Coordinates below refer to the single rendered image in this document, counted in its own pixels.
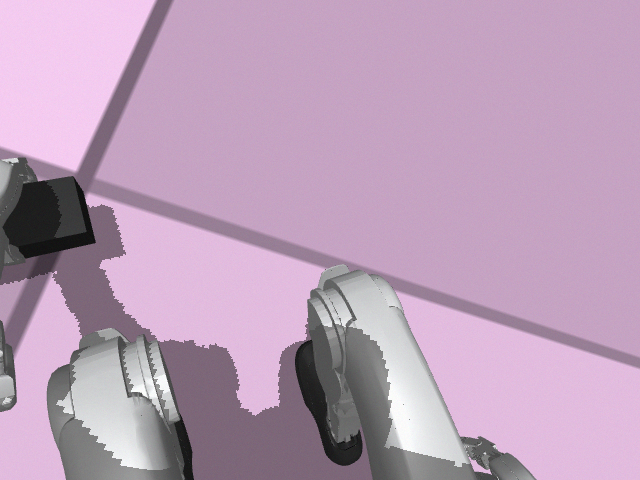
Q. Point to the right robot hand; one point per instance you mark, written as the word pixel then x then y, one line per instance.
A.
pixel 502 466

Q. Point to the left robot foot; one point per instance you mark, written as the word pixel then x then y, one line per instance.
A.
pixel 185 448

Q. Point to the carton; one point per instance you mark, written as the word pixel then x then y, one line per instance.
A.
pixel 50 216

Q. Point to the left robot arm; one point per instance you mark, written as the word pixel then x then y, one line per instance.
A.
pixel 8 395

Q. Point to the left robot hand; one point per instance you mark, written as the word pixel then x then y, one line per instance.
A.
pixel 14 173

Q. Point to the right robot foot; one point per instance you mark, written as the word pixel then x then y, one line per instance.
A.
pixel 314 397

